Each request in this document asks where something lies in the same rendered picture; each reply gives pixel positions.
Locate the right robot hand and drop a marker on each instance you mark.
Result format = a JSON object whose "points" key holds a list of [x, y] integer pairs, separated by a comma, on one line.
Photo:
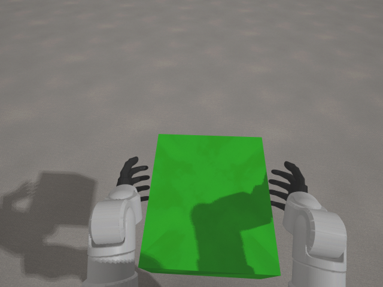
{"points": [[297, 183]]}

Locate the left robot hand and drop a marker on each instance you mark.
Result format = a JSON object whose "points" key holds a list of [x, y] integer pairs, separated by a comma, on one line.
{"points": [[127, 173]]}

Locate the robot right forearm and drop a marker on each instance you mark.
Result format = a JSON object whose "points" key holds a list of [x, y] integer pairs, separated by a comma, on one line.
{"points": [[319, 243]]}

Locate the carton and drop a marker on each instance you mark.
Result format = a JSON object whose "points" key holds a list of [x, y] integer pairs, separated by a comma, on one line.
{"points": [[209, 211]]}

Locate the robot left forearm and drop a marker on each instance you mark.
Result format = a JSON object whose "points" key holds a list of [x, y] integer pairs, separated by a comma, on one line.
{"points": [[112, 239]]}

